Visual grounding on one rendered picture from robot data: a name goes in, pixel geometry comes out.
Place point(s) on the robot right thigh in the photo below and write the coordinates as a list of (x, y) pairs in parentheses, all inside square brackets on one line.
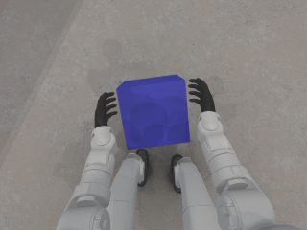
[(198, 209)]

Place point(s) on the carton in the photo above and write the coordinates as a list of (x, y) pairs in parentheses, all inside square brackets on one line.
[(154, 111)]

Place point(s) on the left robot hand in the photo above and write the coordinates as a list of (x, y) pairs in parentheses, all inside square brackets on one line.
[(101, 116)]

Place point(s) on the robot thigh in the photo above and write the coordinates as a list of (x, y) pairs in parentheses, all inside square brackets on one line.
[(198, 209), (123, 194)]

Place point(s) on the left robot forearm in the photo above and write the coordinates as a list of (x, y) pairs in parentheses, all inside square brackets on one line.
[(94, 187)]

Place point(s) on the left robot upper arm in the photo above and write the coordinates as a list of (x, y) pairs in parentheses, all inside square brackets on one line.
[(85, 218)]

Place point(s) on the right robot hand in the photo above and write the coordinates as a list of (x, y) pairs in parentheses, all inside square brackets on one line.
[(206, 101)]

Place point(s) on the right robot upper arm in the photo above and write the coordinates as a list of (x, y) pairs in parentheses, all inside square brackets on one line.
[(246, 209)]

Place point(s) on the right robot forearm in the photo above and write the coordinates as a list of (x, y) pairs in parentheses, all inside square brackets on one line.
[(227, 172)]

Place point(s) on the robot left thigh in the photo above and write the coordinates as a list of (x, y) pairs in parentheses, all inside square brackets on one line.
[(123, 194)]

